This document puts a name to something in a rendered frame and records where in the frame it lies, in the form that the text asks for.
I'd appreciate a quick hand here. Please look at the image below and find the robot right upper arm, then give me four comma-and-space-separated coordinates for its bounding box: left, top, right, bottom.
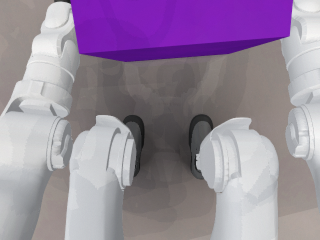
285, 102, 320, 214

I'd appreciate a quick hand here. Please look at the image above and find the robot left forearm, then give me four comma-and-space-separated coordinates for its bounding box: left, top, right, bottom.
0, 1, 81, 120

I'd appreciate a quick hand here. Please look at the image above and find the left robot thigh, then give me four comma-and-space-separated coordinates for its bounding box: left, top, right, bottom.
64, 126, 137, 240

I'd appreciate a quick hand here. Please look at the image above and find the robot left upper arm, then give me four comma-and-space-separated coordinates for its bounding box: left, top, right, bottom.
0, 111, 73, 240

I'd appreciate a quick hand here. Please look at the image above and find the robot right forearm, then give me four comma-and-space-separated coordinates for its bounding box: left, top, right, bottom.
280, 0, 320, 107

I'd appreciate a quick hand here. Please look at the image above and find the carton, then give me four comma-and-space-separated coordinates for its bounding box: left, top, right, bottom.
70, 0, 293, 62

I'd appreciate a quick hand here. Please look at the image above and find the robot left foot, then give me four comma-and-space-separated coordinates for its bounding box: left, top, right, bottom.
122, 115, 145, 177

